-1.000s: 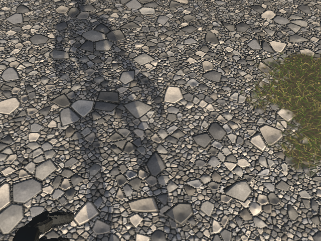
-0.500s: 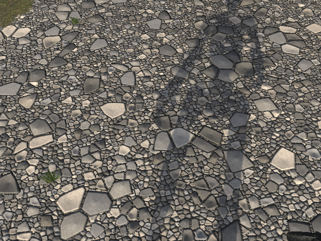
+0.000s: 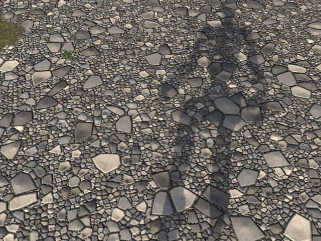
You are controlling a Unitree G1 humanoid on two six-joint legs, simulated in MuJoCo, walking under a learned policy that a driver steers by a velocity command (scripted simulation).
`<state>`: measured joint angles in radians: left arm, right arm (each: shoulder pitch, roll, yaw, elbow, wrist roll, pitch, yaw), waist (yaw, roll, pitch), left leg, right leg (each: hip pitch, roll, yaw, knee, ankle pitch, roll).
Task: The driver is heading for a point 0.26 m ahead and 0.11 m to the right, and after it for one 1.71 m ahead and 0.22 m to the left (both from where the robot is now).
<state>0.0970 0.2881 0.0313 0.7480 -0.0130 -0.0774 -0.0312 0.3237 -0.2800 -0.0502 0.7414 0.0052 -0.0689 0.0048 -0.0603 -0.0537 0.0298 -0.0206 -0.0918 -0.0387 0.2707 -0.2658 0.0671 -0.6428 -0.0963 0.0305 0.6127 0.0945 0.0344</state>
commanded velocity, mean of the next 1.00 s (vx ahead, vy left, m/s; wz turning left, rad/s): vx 0.15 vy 0.00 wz -0.04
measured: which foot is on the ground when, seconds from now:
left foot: down 0.00-0.12, up 0.14-0.60, down 0.62-0.86, up 0.88-1.00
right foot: up 0.00-0.10, down 0.12-1.00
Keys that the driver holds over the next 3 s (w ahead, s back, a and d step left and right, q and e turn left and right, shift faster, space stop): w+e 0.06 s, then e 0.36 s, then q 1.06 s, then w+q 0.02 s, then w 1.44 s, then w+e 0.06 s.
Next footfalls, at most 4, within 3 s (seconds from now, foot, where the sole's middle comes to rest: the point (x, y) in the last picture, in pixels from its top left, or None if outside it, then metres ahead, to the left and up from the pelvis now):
0.12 right None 0.26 -0.14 -0.78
0.62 left None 0.37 0.07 -0.78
1.20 left None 0.33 0.11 -0.78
1.64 right None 0.37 -0.11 -0.78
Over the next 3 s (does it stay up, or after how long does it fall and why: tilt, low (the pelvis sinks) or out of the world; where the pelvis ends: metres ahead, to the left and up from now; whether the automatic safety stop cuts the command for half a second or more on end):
stays up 0.88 0.26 0.00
